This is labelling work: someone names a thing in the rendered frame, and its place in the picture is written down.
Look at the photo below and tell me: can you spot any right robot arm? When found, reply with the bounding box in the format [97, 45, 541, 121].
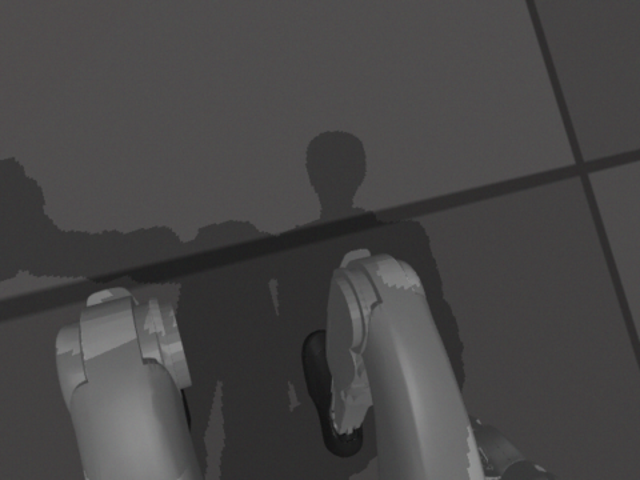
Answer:
[501, 460, 560, 480]

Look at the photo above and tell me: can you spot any right robot foot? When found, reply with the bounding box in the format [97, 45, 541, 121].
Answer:
[302, 330, 363, 458]

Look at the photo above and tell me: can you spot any right robot hand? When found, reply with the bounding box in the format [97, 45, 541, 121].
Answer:
[468, 415, 528, 480]

